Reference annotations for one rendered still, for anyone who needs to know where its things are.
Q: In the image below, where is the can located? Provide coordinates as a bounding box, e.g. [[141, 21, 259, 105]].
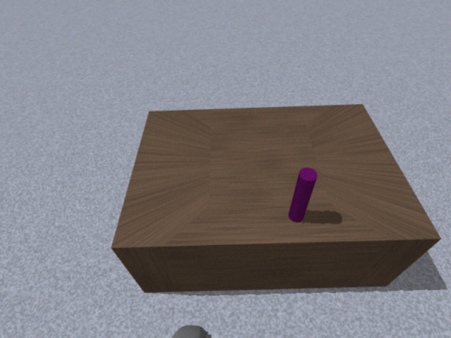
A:
[[288, 168, 317, 223]]

